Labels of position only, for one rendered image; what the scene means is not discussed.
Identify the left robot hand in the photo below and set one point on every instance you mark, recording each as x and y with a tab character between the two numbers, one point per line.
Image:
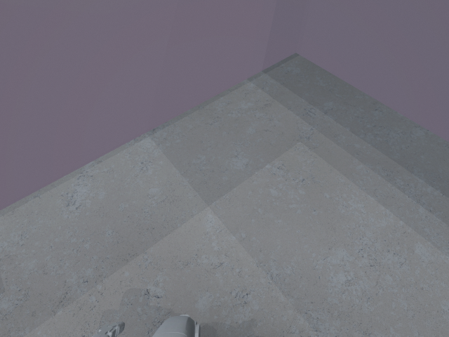
110	330

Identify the robot left thigh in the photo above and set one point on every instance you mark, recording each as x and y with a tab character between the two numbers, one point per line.
179	326

